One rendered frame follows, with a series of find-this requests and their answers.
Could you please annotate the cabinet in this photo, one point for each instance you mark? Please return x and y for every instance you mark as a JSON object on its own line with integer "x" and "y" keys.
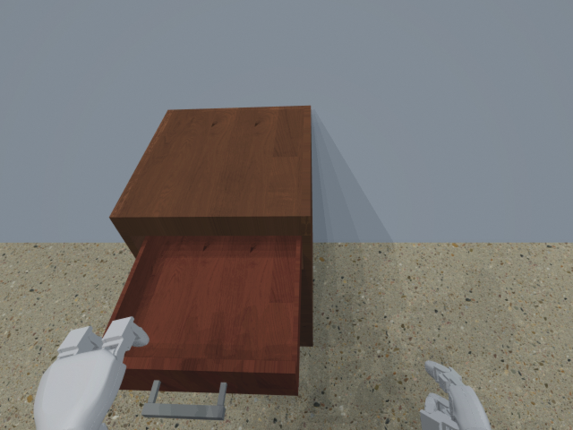
{"x": 226, "y": 172}

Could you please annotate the robot left hand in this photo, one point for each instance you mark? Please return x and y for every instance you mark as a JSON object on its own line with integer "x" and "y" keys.
{"x": 78, "y": 389}

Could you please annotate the robot right hand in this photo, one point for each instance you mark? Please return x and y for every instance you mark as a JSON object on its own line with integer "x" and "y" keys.
{"x": 462, "y": 411}

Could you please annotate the drawer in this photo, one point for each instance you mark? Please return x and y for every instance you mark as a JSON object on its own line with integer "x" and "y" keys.
{"x": 217, "y": 309}

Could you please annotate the handle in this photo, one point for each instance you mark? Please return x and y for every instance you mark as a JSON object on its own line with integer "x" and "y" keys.
{"x": 184, "y": 411}

